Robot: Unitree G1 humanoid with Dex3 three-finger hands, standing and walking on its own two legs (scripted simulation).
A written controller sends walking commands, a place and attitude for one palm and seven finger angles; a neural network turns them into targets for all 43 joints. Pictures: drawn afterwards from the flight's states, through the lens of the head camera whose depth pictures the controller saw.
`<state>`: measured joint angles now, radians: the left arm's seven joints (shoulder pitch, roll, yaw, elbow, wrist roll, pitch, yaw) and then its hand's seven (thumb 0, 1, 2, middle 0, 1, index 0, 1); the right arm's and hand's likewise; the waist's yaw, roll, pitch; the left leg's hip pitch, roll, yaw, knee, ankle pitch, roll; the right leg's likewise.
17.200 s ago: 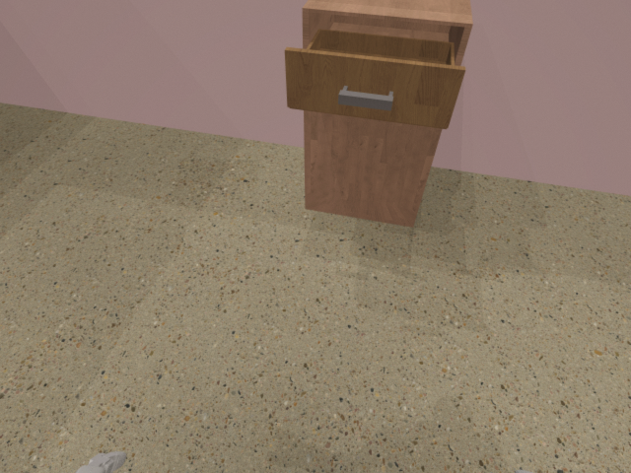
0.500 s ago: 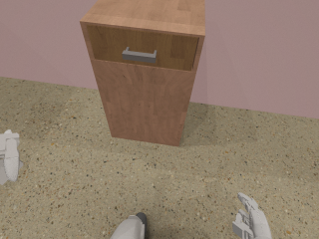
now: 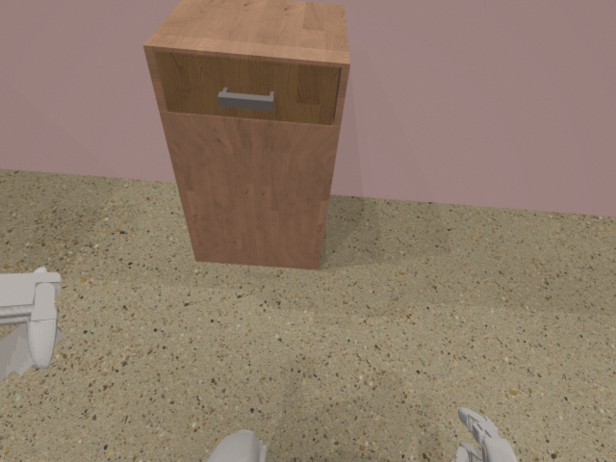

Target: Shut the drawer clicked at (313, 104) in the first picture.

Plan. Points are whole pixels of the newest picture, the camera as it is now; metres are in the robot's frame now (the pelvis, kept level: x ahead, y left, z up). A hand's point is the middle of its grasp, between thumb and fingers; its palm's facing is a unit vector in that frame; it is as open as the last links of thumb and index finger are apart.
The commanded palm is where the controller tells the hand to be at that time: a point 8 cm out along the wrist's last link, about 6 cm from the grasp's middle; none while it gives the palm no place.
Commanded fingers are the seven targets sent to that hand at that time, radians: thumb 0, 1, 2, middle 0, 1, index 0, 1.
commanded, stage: stop stepping back and stand still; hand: left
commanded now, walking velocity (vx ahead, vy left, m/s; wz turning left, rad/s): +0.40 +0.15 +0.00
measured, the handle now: (247, 97) +0.93 +0.22 +0.00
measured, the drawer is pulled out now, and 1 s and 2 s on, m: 0.00 0.00 0.00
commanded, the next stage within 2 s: let the arm hang, fingers relaxed in 0.46 s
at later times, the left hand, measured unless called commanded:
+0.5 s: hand out of the picture +0.13 +0.25 +0.18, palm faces +0.42 -0.76 -0.49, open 3.2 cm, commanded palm +0.08 +0.28 +0.19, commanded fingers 0.00 0.90 0.90 -1.40 -1.60 -1.40 -1.60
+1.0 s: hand out of the picture -0.05 +0.20 -0.16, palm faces +0.14 -0.96 -0.25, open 3.9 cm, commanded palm none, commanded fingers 0.00 0.90 0.90 -0.48 -0.60 -0.48 -0.60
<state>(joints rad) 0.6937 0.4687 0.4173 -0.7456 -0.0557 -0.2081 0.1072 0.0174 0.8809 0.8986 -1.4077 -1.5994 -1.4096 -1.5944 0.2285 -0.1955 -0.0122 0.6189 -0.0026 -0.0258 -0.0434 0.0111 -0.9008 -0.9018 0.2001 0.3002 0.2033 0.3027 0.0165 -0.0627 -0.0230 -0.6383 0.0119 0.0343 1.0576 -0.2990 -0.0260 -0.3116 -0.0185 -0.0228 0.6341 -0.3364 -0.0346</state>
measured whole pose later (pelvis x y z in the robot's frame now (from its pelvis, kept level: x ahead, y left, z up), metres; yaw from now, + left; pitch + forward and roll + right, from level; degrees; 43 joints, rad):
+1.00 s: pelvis -0.07 -0.01 +0.00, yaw +7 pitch -1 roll -1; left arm 0.28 0.23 0.04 0.88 0.01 0.05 0.02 0.02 0.90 0.90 -0.85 -1.07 -0.84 -1.00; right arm 0.34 -0.17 -0.01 0.92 -0.03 0.04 -0.01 0.01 -0.91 -0.90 0.20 0.30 0.20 0.30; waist 0.00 0.00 0.08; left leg -0.35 0.01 -0.04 0.59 -0.23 0.00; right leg -0.35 0.02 -0.02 0.58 -0.29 -0.01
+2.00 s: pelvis -0.01 -0.01 +0.02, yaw +6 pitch -1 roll +0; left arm 0.23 0.14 0.02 1.15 0.00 0.00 0.03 0.01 0.91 0.90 -0.20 -0.30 -0.20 -0.30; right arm 0.27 -0.14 -0.02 1.12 -0.01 0.01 -0.04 0.00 -0.91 -0.90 0.19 0.30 0.20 0.30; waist -0.01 0.02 0.07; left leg -0.17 0.01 -0.01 0.41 -0.23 -0.01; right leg -0.19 0.01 0.02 0.41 -0.21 -0.01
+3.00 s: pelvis -0.01 -0.02 +0.02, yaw +5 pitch -1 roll +0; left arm 0.17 0.20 0.03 1.14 0.00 -0.01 0.02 0.01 0.90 0.90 -0.20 -0.30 -0.20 -0.30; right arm 0.22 -0.21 -0.02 1.13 -0.01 0.00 -0.04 0.00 -0.91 -0.90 0.20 0.30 0.20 0.30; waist -0.01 0.03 0.07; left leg -0.13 0.02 0.00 0.37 -0.21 -0.02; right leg -0.16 0.03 0.02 0.37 -0.19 -0.02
